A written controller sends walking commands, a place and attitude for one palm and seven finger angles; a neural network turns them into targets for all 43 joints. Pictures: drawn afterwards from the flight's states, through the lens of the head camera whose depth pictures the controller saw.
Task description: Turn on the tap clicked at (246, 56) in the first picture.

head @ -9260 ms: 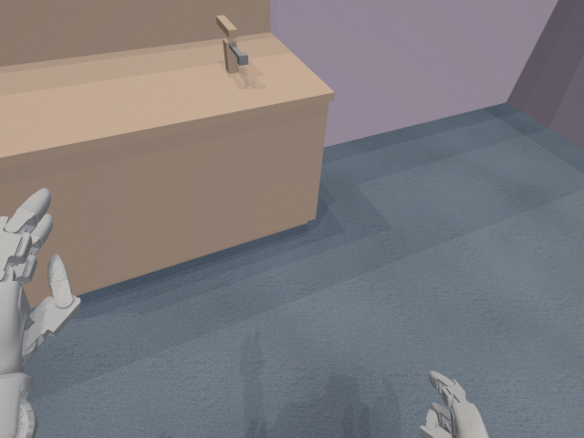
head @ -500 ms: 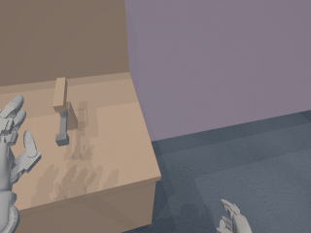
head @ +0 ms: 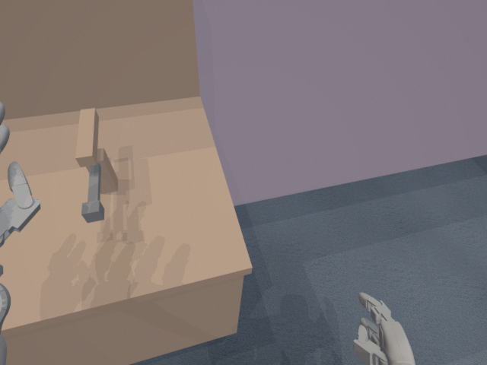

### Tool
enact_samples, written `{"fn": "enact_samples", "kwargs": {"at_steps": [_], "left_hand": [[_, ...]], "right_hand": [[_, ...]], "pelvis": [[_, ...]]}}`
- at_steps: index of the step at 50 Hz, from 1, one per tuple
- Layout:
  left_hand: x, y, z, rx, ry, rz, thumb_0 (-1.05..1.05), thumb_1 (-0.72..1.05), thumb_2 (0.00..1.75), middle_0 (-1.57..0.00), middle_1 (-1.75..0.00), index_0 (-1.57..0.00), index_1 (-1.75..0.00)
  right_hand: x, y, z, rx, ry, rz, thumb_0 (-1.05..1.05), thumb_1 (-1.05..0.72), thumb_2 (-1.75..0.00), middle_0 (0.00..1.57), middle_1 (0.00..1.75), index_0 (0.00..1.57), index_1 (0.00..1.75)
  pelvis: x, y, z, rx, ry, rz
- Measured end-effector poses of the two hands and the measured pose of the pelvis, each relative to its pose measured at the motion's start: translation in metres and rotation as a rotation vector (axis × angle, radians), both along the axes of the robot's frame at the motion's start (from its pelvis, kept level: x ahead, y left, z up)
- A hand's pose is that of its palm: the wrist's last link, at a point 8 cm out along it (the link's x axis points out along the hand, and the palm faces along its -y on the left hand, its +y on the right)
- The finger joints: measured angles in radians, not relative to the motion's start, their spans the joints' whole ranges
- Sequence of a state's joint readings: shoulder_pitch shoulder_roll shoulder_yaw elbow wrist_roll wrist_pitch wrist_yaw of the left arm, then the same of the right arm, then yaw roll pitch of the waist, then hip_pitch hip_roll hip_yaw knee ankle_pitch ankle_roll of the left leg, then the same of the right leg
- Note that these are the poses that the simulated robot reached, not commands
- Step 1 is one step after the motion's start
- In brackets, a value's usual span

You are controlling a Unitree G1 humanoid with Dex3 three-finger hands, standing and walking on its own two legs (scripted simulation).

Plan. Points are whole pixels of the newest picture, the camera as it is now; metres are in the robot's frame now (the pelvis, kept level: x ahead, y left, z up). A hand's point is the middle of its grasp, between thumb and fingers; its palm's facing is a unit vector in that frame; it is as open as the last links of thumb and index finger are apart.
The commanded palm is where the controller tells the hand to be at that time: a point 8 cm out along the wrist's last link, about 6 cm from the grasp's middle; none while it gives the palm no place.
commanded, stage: come to a stop and stand still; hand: left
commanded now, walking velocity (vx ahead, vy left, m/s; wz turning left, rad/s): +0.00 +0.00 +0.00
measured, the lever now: (93, 211) +0.33 +0.31 +0.02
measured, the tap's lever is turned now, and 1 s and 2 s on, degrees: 0 0 0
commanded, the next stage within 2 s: look again from close up in 0.48 s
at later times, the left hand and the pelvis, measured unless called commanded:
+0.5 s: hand (46, 223) +0.23 +0.27 +0.16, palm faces +0.37 -0.86 -0.34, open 7.4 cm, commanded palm +0.17 +0.31 +0.17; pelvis +0.01 +0.03 +0.00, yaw +0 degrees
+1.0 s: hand (36, 232) +0.22 +0.28 +0.16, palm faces +0.40 -0.85 -0.36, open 7.4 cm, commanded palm +0.16 +0.31 +0.17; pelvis +0.00 +0.03 +0.00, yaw +1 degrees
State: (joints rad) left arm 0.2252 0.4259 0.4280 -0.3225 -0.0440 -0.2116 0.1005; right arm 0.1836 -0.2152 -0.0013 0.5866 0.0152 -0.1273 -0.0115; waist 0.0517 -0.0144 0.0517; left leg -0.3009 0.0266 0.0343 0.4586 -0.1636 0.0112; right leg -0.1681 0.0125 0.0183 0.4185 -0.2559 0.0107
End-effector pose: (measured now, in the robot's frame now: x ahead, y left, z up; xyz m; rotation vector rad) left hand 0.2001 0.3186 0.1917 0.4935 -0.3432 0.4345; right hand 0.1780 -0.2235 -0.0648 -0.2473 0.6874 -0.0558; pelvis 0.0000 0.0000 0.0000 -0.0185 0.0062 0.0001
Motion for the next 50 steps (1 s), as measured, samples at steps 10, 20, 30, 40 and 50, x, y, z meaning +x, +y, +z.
{"fn": "enact_samples", "kwargs": {"at_steps": [10, 20, 30, 40, 50], "left_hand": [[-0.011, -0.021, -0.032, -0.036, 0.125, -0.151, 0.01, 0.89, 0.89, -0.21, -0.3, -0.21, -0.31], [-0.008, -0.002, -0.018, -0.061, 0.006, -0.08, 0.01, 0.89, 0.9, -0.21, -0.3, -0.21, -0.3], [-0.012, 0.002, -0.024, -0.064, 0.061, -0.089, 0.01, 0.89, 0.9, -0.21, -0.3, -0.21, -0.3], [-0.021, 0.005, -0.023, -0.08, 0.054, -0.054, 0.01, 0.89, 0.9, -0.21, -0.3, -0.21, -0.3], [-0.022, -0.001, -0.021, -0.066, 0.071, -0.067, 0.01, 0.89, 0.9, -0.21, -0.3, -0.21, -0.3]], "right_hand": [[-0.016, 0.009, 0.003, -0.026, 0.008, -0.063, 0.01, -0.9, -0.89, 0.2, 0.3, 0.2, 0.3], [-0.001, 0.029, 0.004, -0.021, 0.004, -0.009, 0.02, -0.9, -0.89, 0.2, 0.3, 0.2, 0.3], [0.012, 0.041, 0.012, -0.008, -0.046, -0.007, 0.01, -0.9, -0.89, 0.2, 0.3, 0.2, 0.3], [0.001, 0.039, 0.006, -0.01, -0.014, -0.011, 0.01, -0.9, -0.89, 0.2, 0.3, 0.2, 0.3], [-0.012, 0.031, 0.001, -0.005, 0.01, -0.045, 0.01, -0.9, -0.89, 0.2, 0.3, 0.2, 0.3]], "pelvis": [[0.005, 0.014, -0.001, 0.001, -0.001, 0.003], [0.01, 0.023, -0.001, -0.005, -0.006, 0.008], [0.008, 0.029, -0.001, -0.009, -0.015, 0.009], [0.004, 0.03, 0.0, -0.01, -0.021, 0.013], [0.002, 0.027, 0.001, -0.008, -0.024, 0.016]]}}
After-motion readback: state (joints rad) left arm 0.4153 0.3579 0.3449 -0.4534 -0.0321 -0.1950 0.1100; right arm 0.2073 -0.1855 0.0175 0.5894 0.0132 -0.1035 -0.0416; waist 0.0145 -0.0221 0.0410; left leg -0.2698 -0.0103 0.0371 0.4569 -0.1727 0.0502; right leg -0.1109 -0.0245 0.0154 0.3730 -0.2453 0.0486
